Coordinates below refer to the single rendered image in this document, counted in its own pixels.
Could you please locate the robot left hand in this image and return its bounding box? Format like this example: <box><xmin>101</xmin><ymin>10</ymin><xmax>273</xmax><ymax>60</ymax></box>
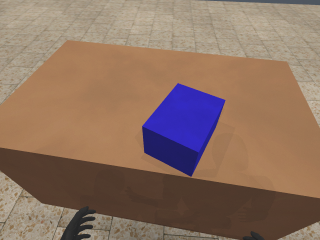
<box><xmin>60</xmin><ymin>206</ymin><xmax>96</xmax><ymax>240</ymax></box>

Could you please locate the carton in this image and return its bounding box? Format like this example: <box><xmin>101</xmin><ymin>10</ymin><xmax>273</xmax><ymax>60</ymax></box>
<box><xmin>142</xmin><ymin>83</ymin><xmax>226</xmax><ymax>177</ymax></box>

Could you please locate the pedestal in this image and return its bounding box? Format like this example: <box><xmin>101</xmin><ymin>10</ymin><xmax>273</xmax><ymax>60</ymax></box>
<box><xmin>0</xmin><ymin>40</ymin><xmax>320</xmax><ymax>240</ymax></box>

